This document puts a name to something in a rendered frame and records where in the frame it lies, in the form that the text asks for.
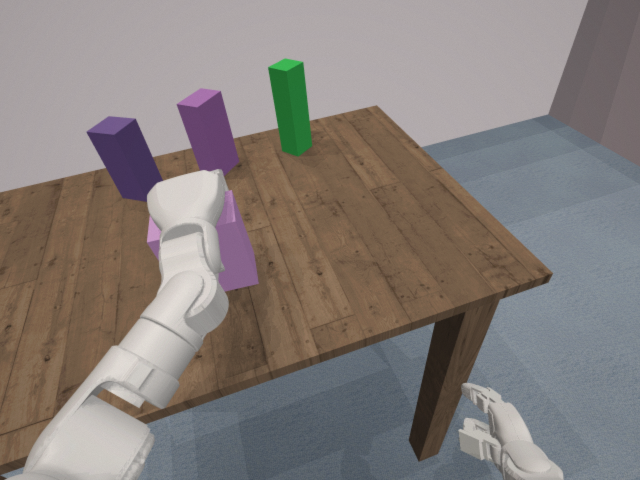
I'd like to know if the left robot upper arm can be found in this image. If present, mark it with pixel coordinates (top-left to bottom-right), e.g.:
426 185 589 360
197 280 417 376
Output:
5 395 155 480

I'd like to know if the robot right forearm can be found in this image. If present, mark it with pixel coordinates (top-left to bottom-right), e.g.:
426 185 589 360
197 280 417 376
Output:
500 440 564 480

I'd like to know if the table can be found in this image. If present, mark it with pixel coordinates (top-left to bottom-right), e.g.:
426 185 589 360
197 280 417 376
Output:
0 105 553 480

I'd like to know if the right robot hand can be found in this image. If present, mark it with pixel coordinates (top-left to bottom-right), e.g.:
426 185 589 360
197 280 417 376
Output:
458 383 534 474

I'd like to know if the sponge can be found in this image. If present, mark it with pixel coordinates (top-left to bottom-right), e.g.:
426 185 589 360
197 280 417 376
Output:
147 190 259 291

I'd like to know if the left robot hand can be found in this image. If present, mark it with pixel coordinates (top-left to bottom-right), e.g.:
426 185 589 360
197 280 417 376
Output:
147 169 229 273

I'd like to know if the robot left forearm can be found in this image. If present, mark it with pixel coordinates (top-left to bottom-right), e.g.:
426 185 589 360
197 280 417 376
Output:
23 218 229 474

